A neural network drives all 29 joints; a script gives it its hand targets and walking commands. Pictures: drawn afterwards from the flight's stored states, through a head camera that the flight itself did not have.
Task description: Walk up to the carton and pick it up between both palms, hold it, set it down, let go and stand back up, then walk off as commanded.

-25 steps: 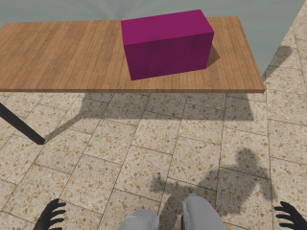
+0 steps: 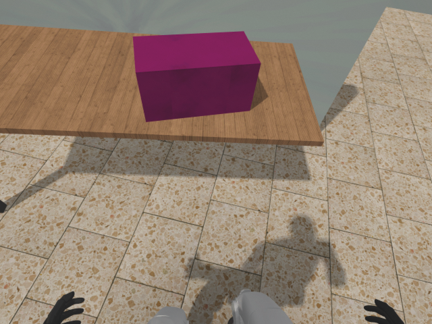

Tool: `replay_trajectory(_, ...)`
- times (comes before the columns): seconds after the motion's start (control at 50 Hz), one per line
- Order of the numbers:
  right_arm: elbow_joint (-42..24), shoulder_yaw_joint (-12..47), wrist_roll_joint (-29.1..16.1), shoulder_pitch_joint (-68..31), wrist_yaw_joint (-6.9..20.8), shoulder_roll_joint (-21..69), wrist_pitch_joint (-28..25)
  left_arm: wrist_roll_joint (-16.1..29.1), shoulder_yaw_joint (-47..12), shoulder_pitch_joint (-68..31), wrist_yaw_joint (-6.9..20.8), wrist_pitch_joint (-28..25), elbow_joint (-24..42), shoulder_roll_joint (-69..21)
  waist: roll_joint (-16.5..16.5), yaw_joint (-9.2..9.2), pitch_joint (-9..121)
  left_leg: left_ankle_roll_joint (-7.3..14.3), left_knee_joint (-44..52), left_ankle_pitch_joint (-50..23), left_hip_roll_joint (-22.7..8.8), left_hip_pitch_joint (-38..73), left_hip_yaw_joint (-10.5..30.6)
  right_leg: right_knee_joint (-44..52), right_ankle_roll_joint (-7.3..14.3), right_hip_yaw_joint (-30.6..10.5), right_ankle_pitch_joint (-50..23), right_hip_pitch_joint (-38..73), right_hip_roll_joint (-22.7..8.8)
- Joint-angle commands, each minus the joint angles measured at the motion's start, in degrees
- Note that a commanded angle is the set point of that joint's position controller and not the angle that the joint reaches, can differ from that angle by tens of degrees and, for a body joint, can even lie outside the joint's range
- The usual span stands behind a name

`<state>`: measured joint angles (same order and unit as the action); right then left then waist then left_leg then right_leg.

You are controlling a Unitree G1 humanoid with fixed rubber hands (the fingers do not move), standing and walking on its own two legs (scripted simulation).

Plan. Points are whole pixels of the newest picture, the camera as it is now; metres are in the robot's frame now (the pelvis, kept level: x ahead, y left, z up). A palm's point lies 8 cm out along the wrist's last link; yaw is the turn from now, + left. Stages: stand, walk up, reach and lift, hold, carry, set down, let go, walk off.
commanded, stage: walk off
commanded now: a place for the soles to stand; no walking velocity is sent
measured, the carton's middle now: (195, 76) +0.74 +0.08 -0.01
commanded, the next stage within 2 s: stand in 1.32 s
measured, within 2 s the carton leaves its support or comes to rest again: neither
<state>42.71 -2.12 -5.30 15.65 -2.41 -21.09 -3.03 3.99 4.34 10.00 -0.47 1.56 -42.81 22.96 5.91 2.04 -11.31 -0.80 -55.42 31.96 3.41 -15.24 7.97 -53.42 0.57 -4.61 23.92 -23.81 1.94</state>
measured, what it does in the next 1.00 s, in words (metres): steps on the spot: left foot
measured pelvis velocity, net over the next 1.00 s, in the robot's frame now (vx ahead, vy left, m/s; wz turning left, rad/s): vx -0.02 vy -0.03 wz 0.02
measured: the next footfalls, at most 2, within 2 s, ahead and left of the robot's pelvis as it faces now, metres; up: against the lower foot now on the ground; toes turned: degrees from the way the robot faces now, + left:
left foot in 0.60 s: +0.01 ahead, +0.10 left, +0.00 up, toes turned -5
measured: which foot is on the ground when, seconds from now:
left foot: down 0.00-0.36, up 0.38-0.58, down 0.60-1.00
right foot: down 0.00-1.00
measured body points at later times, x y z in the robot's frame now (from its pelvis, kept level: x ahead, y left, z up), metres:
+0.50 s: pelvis +0.00 -0.03 +0.00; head +0.03 -0.02 +0.45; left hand +0.11 +0.30 -0.09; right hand +0.13 -0.35 -0.08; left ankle -0.04 +0.12 -0.67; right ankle +0.05 -0.12 -0.69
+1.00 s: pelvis -0.02 -0.03 +0.00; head +0.01 -0.01 +0.45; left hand +0.09 +0.29 -0.10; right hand +0.11 -0.36 -0.08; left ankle -0.03 +0.11 -0.69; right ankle +0.05 -0.12 -0.69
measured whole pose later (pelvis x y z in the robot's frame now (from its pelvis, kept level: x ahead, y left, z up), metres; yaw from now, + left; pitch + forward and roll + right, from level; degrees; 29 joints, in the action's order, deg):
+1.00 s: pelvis -0.02 -0.03 +0.00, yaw +1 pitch -6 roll +0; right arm 42.7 -2.1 -5.3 13.6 -2.1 -24.5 -3.0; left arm 4.0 4.3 9.8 -0.4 0.7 -42.5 23.2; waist 2.4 2.0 -9.9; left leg -0.4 -52.3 30.0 2.4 -16.3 5.9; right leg -51.0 2.4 -1.1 21.5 -23.5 3.4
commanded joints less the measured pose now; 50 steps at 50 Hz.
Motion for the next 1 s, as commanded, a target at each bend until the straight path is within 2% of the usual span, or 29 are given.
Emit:
replay_trajectory(0.0,-3.16,-5.24,5.78,-0.15,-1.31,-14.55,-1.14,-7.22,4.39,2.01,0.62,-1.91,5.28,14.43,-1.65,0.23,11.28,1.35,-5.95,5.95,1.43,-11.73,-4.4,28.91,12.96,-23.03,-23.64,14.4,-16.58)
replay_trajectory(0.06,-2.86,-4.85,5.51,0.43,-0.79,-14.41,-1.18,-7.69,4.29,1.08,0.76,-1.71,5.74,13.88,4.31,0.17,10.15,1.82,2.59,5.92,-0.24,-11.53,-5.82,27.22,12.09,-18.88,-27.16,14.3,-15.14)
replay_trajectory(0.12,-1.74,-4.56,5.82,2.07,-0.51,-14.02,-1.66,-7.72,4.03,-0.76,1.16,-0.89,6.47,13.74,5.61,-1.57,11.3,2.88,19.35,-2.32,-1.15,-3.32,-6.41,22.35,9.94,-14.91,-26.14,10.47,-11.86)
replay_trajectory(0.14,-1.44,-4.86,6.35,3.21,-0.55,-14.64,-2.2,-7.42,3.81,-2.46,1.37,-0.6,7.29,13.34,4.75,-2.6,11.73,4.27,24.57,-8.24,-2.84,3.0,-2.58,18.28,8.18,-12.01,-23.86,4.65,-10.1)
replay_trajectory(0.16,-0.82,-5.76,7.51,4.91,-0.84,-17.37,-2.48,-6.95,3.59,-2.82,1.45,-0.23,7.68,12.13,-0.03,-3.47,12.68,6.65,29.08,-9.75,-9.32,7.87,9.19,11.03,4.79,-7.61,-18.37,-2.4,-6.21)
replay_trajectory(0.18,-2.41,-6.14,8.22,2.67,-0.55,-20.56,-2.28,-5.79,3.04,-4.84,0.71,-0.66,7.75,10.5,-12.53,-4.04,10.03,10.77,31.98,-21.35,-19.46,4.03,25.79,2.44,0.65,-0.54,-4.13,-7.27,1.16)
replay_trajectory(0.2,-2.13,-5.87,8.31,1.31,-0.69,-21.26,-1.96,-5.75,3.61,-5.66,-0.03,-0.72,6.65,11.01,-14.14,-4.05,8.42,16.26,30.63,-31.51,-24.3,2.52,33.62,-3.15,0.22,-2.66,11.58,-8.57,1.88)
replay_trajectory(0.24,-2.81,-5.03,8.23,-2.05,-0.9,-19.65,-2.16,-5.78,3.66,-2.63,-0.05,-1.43,6.02,12.18,-11.67,-1.85,7.4,18.82,25.03,-37.77,-22.93,0.18,28.0,-3.89,1.22,-2.98,10.28,-6.64,-1.46)
replay_trajectory(0.28,-3.53,-4.16,8.09,-5.93,-0.81,-16.88,-1.9,-5.97,3.67,0.15,0.43,-2.57,5.41,12.0,-11.68,0.71,8.15,13.11,19.43,-40.58,-16.99,-3.05,16.33,8.13,2.32,-1.41,-0.79,2.08,-4.13)
replay_trajectory(0.3,-3.94,-4.0,7.44,-6.51,-0.5,-15.88,-1.67,-6.09,3.98,3.52,0.44,-3.06,4.76,13.2,-7.21,2.78,11.74,7.88,13.49,-36.04,-10.93,-7.3,9.19,18.04,3.92,-4.86,-18.41,12.46,-7.28)
replay_trajectory(0.32,-3.89,-3.94,6.16,-6.12,-0.33,-14.35,-1.34,-6.66,4.69,6.16,0.37,-3.48,4.75,15.61,0.66,3.53,16.16,2.1,0.61,-25.04,-1.14,-10.58,-0.16,24.99,8.06,-17.55,-29.3,20.41,-13.06)
replay_trajectory(0.34,-3.63,-4.2,5.57,-5.04,-0.71,-14.54,-0.79,-6.92,5.43,8.58,0.22,-3.55,4.24,17.81,2.87,3.79,16.7,0.55,-7.81,0.48,3.77,-12.7,-1.8,29.02,11.62,-28.14,-35.97,21.41,-19.63)
replay_trajectory(0.36,-2.56,-4.63,6.03,-3.31,-0.8,-15.76,-0.13,-6.78,5.02,6.52,0.35,-3.25,4.45,16.72,-2.6,1.91,15.01,0.63,-8.44,4.58,2.41,-11.61,-0.59,30.11,11.53,-28.26,-26.15,17.81,-19.2)
replay_trajectory(0.38,-2.01,-4.75,6.08,-2.46,-0.62,-16.22,-0.01,-6.92,4.69,4.36,0.25,-3.25,4.84,15.71,-3.97,1.05,11.59,1.25,-7.46,4.42,1.19,-12.04,-0.89,30.76,10.4,-26.59,-19.89,14.46,-17.88)
replay_trajectory(0.44,-1.64,-4.74,5.74,-1.34,0.08,-15.98,0.03,-7.37,4.48,2.16,-0.03,-3.18,5.3,14.45,-0.33,0.82,8.16,1.77,-5.35,2.15,0.05,-14.26,-0.6,31.6,8.33,-23.25,-17.6,13.11,-16.32)
replay_trajectory(0.54,-0.93,-4.51,5.63,-1.24,0.42,-15.87,-0.16,-7.82,4.13,0.69,0.47,-2.37,5.91,14.16,5.53,0.4,8.46,2.09,8.37,3.45,-1.72,-9.88,-3.7,30.08,9.24,-19.75,-15.5,11.44,-15.08)
replay_trajectory(0.58,0.06,-4.58,6.36,1.41,0.49,-16.0,-0.93,-7.49,3.8,-2.27,0.93,-1.58,6.33,13.85,5.67,-1.86,8.74,3.56,20.85,-2.33,-2.55,-1.62,-4.62,25.81,8.05,-15.16,-9.46,5.14,-12.1)
replay_trajectory(0.6,0.53,-5.15,7.27,2.89,0.51,-16.94,-1.4,-6.97,3.41,-3.38,1.16,-1.15,6.68,12.68,1.44,-3.18,9.21,5.57,28.05,-4.72,-5.14,4.08,1.83,20.98,6.26,-12.09,-3.38,-1.95,-9.05)
replay_trajectory(0.62,0.11,-5.85,8.23,4.22,0.48,-20.25,-1.92,-6.51,3.23,-5.33,1.24,-1.16,7.73,11.11,-10.09,-4.48,8.57,8.58,32.36,-6.52,-13.64,6.15,17.67,9.64,2.44,-5.19,0.75,-10.13,-2.8)
replay_trajectory(0.64,-0.58,-6.08,8.43,3.1,0.12,-22.25,-1.91,-6.04,3.3,-5.76,0.53,-1.06,7.01,10.43,-15.04,-4.91,6.0,13.46,35.43,-13.12,-23.22,2.29,31.9,0.12,0.03,0.48,11.26,-12.03,3.09)
replay_trajectory(0.66,-0.55,-5.85,8.33,1.39,-0.17,-22.73,-1.94,-6.16,3.91,-5.58,0.01,-1.28,6.59,12.0,-12.4,-4.07,4.43,17.02,34.24,-17.29,-25.08,-1.53,37.13,-4.34,0.57,-5.0,14.64,-10.61,2.19)
replay_trajectory(0.7,-1.85,-5.14,8.48,-1.01,-0.6,-20.14,-2.29,-6.04,3.87,-3.88,0.2,-1.62,5.7,12.92,-10.92,-2.66,3.09,15.41,30.36,-28.03,-21.56,-1.29,29.46,-5.34,1.07,-5.22,10.94,-10.02,-0.04)
replay_trajectory(0.74,-2.32,-4.78,8.52,-3.98,-0.82,-17.88,-2.39,-5.71,3.65,-1.31,0.5,-1.97,4.99,12.16,-13.77,-1.12,5.16,12.74,26.94,-38.66,-19.37,1.16,23.22,-1.29,0.99,-2.76,7.14,-7.42,-2.16)
replay_trajectory(0.78,-2.83,-4.45,8.11,-5.11,-0.68,-17.18,-2.27,-5.88,3.86,-0.54,0.41,-2.23,4.97,12.41,-14.79,0.16,7.38,11.87,23.36,-40.3,-17.57,-0.91,18.53,4.52,1.43,-0.39,2.48,-1.62,-3.7)
replay_trajectory(0.82,-3.75,-4.23,7.33,-6.09,-0.32,-16.55,-1.99,-6.09,4.13,0.8,0.41,-2.75,4.48,12.88,-11.31,1.44,9.68,8.46,19.41,-33.55,-13.4,-6.85,11.9,14.04,2.61,-0.9,-14.8,9.09,-5.29)
replay_trajectory(0.84,-4.2,-4.11,6.7,-6.35,-0.24,-15.93,-1.86,-6.4,4.52,2.52,0.39,-2.92,4.7,14.4,-8.07,2.23,11.85,5.47,14.82,-26.71,-8.57,-10.33,6.45,17.67,4.67,-6.44,-21.87,15.1,-7.82)
replay_trajectory(0.88,-2.11,-4.34,5.77,-3.17,-0.31,-14.8,-0.88,-6.94,5.0,3.39,0.47,-3.02,5.09,15.49,-1.25,1.49,13.15,1.61,1.4,-2.2,1.28,-10.47,-4.98,29.82,10.41,-23.79,-15.38,14.14,-16.71)
replay_trajectory(0.92,-1.16,-4.95,5.73,-1.42,-0.09,-16.53,-0.38,-7.41,4.74,1.17,0.64,-2.72,4.89,15.08,-3.55,0.39,9.38,2.28,-1.36,4.96,-0.15,-10.11,-3.55,32.96,11.19,-24.28,-3.57,9.61,-16.8)
replay_trajectory(0.98,-0.74,-4.93,5.74,0.04,0.46,-16.5,-0.75,-7.59,4.27,-0.03,0.7,-2.57,5.21,14.29,-0.58,-0.2,7.54,2.92,4.53,2.9,-1.46,-10.2,-3.86,32.65,10.11,-22.67,-4.57,7.91,-16.21)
